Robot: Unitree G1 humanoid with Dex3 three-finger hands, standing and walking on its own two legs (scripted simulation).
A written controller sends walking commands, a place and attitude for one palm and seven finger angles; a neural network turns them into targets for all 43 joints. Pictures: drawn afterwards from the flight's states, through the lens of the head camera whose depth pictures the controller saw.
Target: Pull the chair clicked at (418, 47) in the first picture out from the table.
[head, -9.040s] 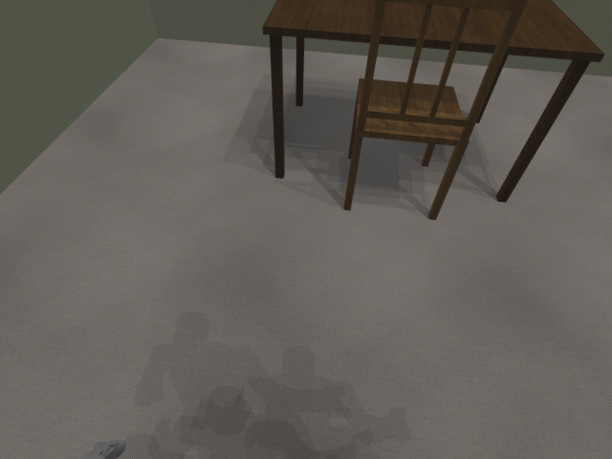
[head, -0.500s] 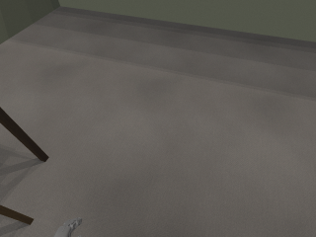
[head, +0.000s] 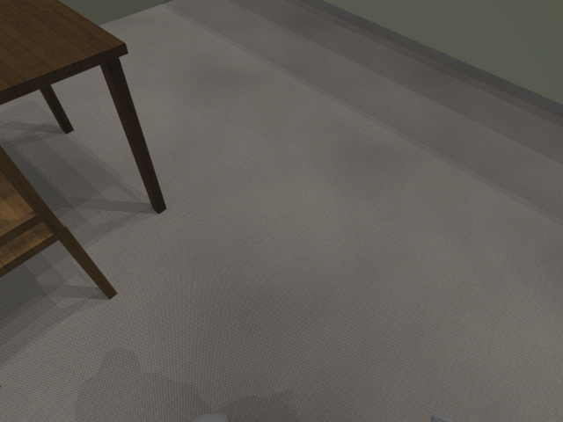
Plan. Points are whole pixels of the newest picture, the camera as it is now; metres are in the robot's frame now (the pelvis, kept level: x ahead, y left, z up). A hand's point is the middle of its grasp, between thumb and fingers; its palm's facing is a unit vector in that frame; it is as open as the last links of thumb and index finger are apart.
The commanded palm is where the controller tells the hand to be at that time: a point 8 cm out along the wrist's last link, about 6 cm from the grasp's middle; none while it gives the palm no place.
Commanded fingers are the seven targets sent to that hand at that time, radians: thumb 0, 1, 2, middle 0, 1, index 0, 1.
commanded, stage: turn to face it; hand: left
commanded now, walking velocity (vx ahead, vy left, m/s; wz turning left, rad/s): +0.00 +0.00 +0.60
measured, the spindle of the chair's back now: out of the picture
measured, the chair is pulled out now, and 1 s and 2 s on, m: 0.00 0.00 0.00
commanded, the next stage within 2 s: take the last steps up to it in 1.46 s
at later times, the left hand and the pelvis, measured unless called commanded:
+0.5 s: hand out of the picture +0.09 +0.20 -0.12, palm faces +0.26 -0.92 -0.29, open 7.4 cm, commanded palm none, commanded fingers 0.00 0.90 0.90 -0.20 -0.30 -0.20 -0.30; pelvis +0.00 -0.03 +0.01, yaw +16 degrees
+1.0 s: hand out of the picture -0.13 +0.20 -0.17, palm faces +0.60 -0.76 -0.26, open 7.4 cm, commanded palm none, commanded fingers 0.00 0.90 0.90 -0.20 -0.30 -0.20 -0.30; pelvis -0.02 +0.00 +0.00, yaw +35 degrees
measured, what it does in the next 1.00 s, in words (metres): steps on the spot, turning left: right foot, then left foot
